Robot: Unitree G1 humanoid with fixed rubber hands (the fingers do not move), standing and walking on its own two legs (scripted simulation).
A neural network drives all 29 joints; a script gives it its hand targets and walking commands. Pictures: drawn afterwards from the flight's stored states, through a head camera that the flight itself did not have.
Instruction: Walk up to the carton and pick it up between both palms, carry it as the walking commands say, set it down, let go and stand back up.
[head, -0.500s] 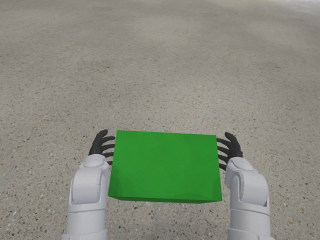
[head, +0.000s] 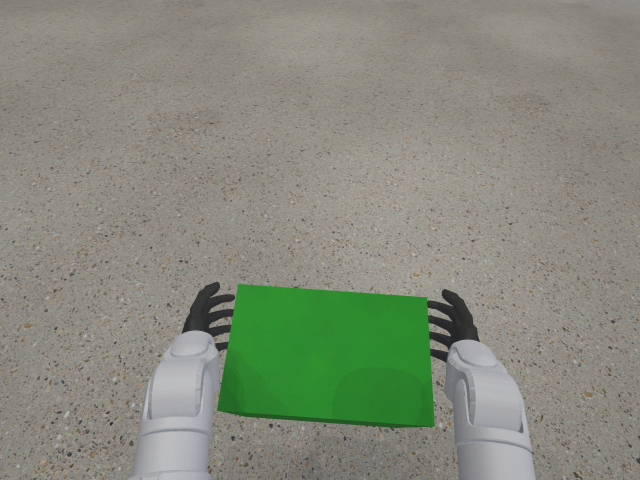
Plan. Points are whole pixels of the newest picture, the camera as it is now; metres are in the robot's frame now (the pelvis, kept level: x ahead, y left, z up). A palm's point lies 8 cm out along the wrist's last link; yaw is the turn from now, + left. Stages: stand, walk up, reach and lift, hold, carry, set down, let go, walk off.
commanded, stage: carry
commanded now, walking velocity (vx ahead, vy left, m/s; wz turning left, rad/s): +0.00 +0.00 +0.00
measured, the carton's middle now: (325, 363) +0.31 +0.00 -0.06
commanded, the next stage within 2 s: none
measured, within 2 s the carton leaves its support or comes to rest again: neither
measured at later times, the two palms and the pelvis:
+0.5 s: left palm (198, 352) +0.27 +0.16 +0.04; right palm (469, 359) +0.27 -0.17 +0.05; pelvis -0.02 +0.00 +0.00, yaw +0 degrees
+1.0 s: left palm (224, 345) +0.28 +0.13 +0.03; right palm (487, 350) +0.28 -0.20 +0.05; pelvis -0.01 -0.03 +0.01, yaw +0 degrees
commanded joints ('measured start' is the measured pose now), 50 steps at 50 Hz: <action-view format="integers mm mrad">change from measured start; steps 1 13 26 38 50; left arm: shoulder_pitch -447 -431 -526 -526 -568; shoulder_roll -720 -706 -665 -732 -700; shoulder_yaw -541 -545 -506 -542 -528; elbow -1 -40 42 -36 -11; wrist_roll -184 -197 -166 -213 -193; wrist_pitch -97 -153 -209 -205 -223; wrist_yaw -242 -231 -235 -236 -233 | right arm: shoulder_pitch -433 -491 -543 -540 -564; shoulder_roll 679 681 669 718 690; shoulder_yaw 519 566 547 580 532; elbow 12 -69 82 -23 75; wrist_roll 206 228 201 244 214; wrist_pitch -98 -157 -191 -197 -215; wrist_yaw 243 234 239 243 245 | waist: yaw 9 17 11 8 5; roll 27 27 -5 29 9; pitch -387 -373 -283 -353 -348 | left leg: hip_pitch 177 211 172 191 191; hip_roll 203 208 214 219 238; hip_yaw -249 -217 -227 -232 -254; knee -218 -258 -224 -181 -175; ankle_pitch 159 -31 -43 22 12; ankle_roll -196 -170 -146 -107 -86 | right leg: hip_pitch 144 86 20 51 35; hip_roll -101 -74 -104 -97 -95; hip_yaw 83 26 78 83 77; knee -34 -71 -83 -54 -66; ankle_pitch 85 2 9 77 58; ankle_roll -33 -18 -10 -16 -9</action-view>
